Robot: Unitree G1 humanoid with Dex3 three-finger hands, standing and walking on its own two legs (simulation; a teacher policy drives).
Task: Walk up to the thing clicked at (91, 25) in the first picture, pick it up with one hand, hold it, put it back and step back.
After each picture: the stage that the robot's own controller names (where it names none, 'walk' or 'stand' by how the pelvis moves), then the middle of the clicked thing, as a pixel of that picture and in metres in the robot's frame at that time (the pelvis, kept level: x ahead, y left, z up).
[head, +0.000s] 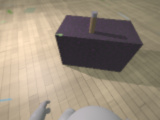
stand; (93, 23) +1.05 +0.05 +0.01
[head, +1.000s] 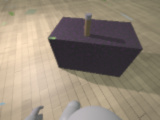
walk; (87, 25) +0.94 +0.15 +0.03
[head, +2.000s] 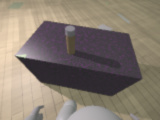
stand; (70, 41) +0.56 +0.22 +0.04
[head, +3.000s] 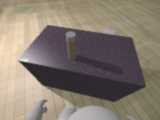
walk; (71, 47) +0.53 +0.21 +0.03
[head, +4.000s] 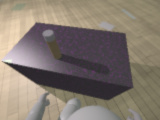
stand; (53, 46) +0.48 +0.33 +0.04
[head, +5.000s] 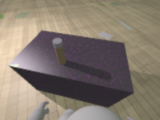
stand; (60, 52) +0.48 +0.29 +0.01
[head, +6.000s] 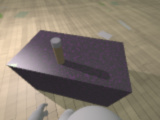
stand; (58, 52) +0.48 +0.30 +0.01
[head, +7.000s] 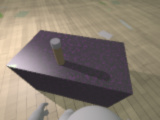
stand; (58, 53) +0.47 +0.30 +0.01
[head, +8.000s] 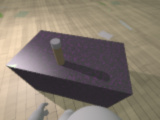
stand; (58, 53) +0.47 +0.30 +0.01
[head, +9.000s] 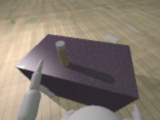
rise first; (63, 55) +0.47 +0.29 +0.01
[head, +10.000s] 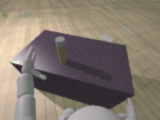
go down; (62, 51) +0.50 +0.28 +0.02
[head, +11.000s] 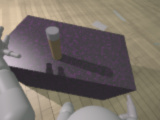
go down; (55, 45) +0.46 +0.27 +0.06
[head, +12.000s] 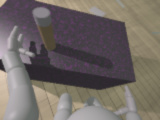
close in; (47, 33) +0.49 +0.28 +0.09
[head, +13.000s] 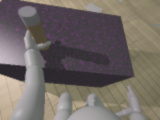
close; (37, 33) +0.49 +0.29 +0.11
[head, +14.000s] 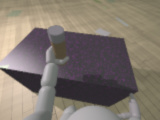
lift; (59, 49) +0.37 +0.20 +0.19
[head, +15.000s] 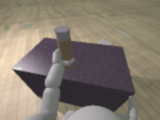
hold; (65, 50) +0.34 +0.17 +0.23
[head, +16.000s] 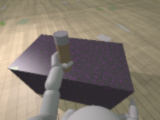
hold; (64, 53) +0.35 +0.18 +0.18
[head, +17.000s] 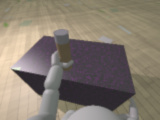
hold; (64, 52) +0.34 +0.18 +0.20
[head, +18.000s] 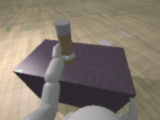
hold; (66, 45) +0.35 +0.17 +0.26
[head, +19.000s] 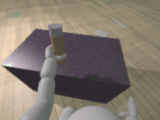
crouch; (58, 46) +0.40 +0.22 +0.17
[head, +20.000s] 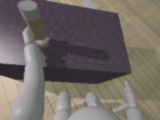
lower; (37, 29) +0.51 +0.28 +0.10
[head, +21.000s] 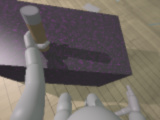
lower; (38, 33) +0.49 +0.28 +0.11
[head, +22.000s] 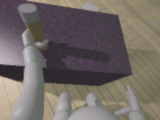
lower; (36, 31) +0.50 +0.29 +0.11
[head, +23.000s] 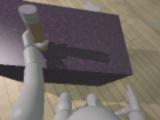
lower; (37, 32) +0.49 +0.29 +0.11
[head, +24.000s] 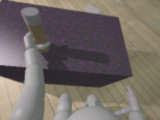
open; (38, 34) +0.49 +0.29 +0.10
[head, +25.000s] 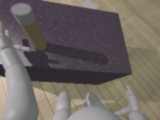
sink last; (33, 32) +0.48 +0.30 +0.10
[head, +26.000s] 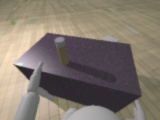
sink last; (62, 52) +0.48 +0.29 +0.06
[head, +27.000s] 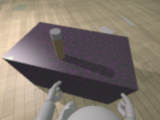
stand; (58, 45) +0.49 +0.29 +0.07
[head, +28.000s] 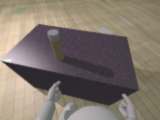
stand; (56, 46) +0.48 +0.29 +0.08
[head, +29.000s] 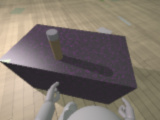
stand; (55, 46) +0.48 +0.29 +0.08
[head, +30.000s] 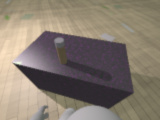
stand; (61, 52) +0.50 +0.29 +0.02
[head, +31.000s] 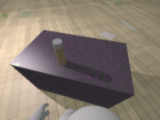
stand; (60, 53) +0.47 +0.29 +0.01
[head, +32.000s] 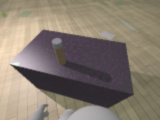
stand; (59, 53) +0.48 +0.29 +0.01
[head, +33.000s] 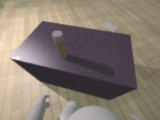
walk; (60, 46) +0.50 +0.28 +0.02
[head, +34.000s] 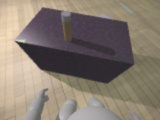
walk; (67, 28) +0.66 +0.26 +0.03
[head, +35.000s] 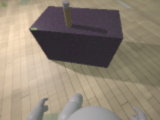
walk; (67, 15) +0.94 +0.38 +0.03
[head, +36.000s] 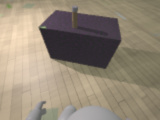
stand; (74, 17) +1.08 +0.31 +0.03
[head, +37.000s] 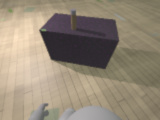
stand; (73, 20) +1.11 +0.31 +0.01
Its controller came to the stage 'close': yes
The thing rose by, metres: 0.25
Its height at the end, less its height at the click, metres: +0.00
